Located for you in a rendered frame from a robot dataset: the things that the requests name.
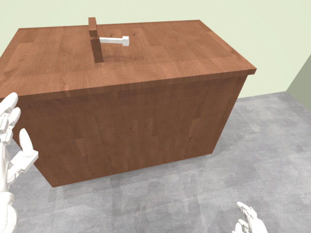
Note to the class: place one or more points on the tap lever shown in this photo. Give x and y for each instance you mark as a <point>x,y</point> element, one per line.
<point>124,40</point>

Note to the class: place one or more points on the robot left forearm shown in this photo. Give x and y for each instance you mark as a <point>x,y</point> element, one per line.
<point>8,215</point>

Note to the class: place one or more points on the right robot hand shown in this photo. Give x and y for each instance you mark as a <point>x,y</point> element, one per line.
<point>254,225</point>

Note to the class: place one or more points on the left robot hand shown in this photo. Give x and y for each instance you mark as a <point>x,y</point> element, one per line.
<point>9,116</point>

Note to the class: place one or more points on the counter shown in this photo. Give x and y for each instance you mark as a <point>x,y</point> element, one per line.
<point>96,109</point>

